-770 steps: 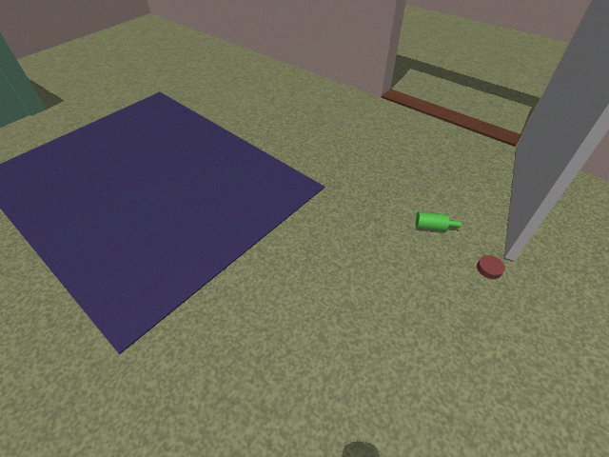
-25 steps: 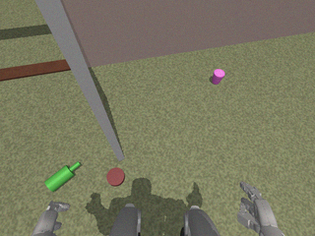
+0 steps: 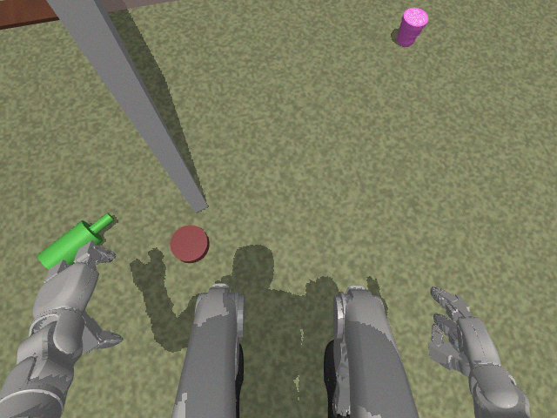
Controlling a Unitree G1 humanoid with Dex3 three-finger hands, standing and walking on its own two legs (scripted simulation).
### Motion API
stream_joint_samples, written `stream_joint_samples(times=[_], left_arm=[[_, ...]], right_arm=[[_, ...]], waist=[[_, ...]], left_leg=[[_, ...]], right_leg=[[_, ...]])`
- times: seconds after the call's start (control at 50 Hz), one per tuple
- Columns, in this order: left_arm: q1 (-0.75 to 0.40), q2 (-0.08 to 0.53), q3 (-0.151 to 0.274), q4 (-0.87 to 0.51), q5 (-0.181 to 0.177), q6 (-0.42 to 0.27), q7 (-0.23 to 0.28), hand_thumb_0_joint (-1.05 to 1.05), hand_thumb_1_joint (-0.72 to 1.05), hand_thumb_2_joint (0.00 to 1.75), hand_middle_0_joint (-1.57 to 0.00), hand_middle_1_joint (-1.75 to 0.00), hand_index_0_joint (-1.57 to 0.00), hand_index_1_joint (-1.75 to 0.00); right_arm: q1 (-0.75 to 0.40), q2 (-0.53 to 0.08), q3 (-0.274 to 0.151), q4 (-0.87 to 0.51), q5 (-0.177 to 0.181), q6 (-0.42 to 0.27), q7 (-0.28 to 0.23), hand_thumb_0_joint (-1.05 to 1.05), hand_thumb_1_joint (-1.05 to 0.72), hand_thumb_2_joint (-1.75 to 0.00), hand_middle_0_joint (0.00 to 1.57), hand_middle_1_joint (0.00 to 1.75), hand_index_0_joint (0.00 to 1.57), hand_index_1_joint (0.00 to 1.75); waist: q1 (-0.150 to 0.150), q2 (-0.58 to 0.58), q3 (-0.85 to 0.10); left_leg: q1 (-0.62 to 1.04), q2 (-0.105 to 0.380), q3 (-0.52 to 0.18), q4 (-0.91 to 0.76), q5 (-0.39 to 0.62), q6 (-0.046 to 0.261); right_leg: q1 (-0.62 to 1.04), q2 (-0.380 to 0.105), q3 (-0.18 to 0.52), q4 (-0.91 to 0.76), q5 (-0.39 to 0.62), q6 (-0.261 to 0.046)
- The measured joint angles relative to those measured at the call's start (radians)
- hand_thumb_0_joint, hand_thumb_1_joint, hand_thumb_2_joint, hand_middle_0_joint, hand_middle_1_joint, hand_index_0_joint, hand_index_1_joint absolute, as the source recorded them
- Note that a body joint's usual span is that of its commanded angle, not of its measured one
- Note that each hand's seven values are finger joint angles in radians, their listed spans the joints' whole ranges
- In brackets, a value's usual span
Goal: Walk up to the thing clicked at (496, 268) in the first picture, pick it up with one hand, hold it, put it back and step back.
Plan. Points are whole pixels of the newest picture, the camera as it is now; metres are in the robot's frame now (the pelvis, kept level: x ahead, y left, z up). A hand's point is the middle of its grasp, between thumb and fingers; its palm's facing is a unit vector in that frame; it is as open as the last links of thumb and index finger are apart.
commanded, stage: rise first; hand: left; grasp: from above
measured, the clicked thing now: (190, 244) +0.44 +0.26 -0.49
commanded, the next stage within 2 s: approach in 1.52 s
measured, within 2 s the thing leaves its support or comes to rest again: neither
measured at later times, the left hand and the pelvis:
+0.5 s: hand (127, 268) +0.34 +0.33 -0.27, palm faces -0.45 -0.16 -0.88, open 14.2 cm; pelvis -0.04 +0.01 -0.13, yaw -4 degrees
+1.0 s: hand (144, 255) +0.38 +0.32 -0.33, palm faces -0.43 -0.05 -0.90, open 14.3 cm; pelvis -0.03 +0.01 -0.17, yaw -4 degrees
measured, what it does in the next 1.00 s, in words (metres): lowers itself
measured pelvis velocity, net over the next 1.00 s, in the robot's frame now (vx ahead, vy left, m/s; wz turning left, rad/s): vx -0.03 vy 0.01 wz -0.07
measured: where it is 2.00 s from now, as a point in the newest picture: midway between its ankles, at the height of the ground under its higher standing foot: (283, 402)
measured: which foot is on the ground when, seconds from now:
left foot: down 0.00-1.00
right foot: down 0.00-1.00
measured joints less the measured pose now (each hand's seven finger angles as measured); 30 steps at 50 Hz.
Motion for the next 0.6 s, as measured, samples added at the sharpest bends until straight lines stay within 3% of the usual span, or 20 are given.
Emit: stream_joint_samples(times=[0.16, 0.32, 0.46, 0.6], left_arm=[[-0.218, 0.07, 0.015, 0.144, 0.136, -0.067, 0.025, 0.0, -0.53, 1.01, -0.08, -1.07, -0.07, -1.07], [-0.341, 0.145, 0.017, 0.279, 0.265, -0.144, 0.047, 0.0, -0.54, 1.04, -0.07, -1.05, -0.06, -1.06], [-0.411, 0.19, 0.017, 0.39, 0.385, -0.203, 0.123, 0.0, -0.55, 1.06, -0.07, -1.02, -0.05, -1.03], [-0.488, 0.217, 0.01, 0.493, 0.492, -0.213, 0.21, 0.0, -0.56, 1.07, -0.07, -0.97, -0.05, -0.99]], right_arm=[[0.015, 0.005, -0.001, 0.065, -0.019, 0.035, 0.017, 0.01, -0.88, -0.9, 0.2, 0.3, 0.2, 0.3], [0.068, 0.026, 0.016, 0.105, -0.034, 0.072, 0.028, 0.01, -0.87, -0.9, 0.2, 0.3, 0.2, 0.3], [0.093, 0.023, 0.036, 0.126, -0.053, 0.107, 0.046, 0.01, -0.88, -0.9, 0.2, 0.3, 0.2, 0.3], [0.078, 0.019, 0.045, 0.138, -0.08, 0.133, 0.065, 0.0, -0.88, -0.9, 0.2, 0.3, 0.2, 0.3]], waist=[[0.004, 0.004, 0.048], [-0.027, 0.001, 0.07], [-0.061, -0.006, 0.071], [-0.085, -0.017, 0.078]], left_leg=[[-0.216, -0.002, -0.027, 0.198, 0.014, -0.004], [-0.337, -0.008, -0.051, 0.318, 0.036, 0.001], [-0.401, -0.017, -0.063, 0.388, 0.037, 0.009], [-0.454, -0.026, -0.069, 0.445, 0.034, 0.016]], right_leg=[[-0.211, 0.013, -0.007, 0.187, 0.021, 0.001], [-0.317, 0.023, -0.018, 0.286, 0.049, 0.01], [-0.365, 0.023, -0.022, 0.341, 0.048, 0.017], [-0.406, 0.022, -0.023, 0.39, 0.04, 0.022]])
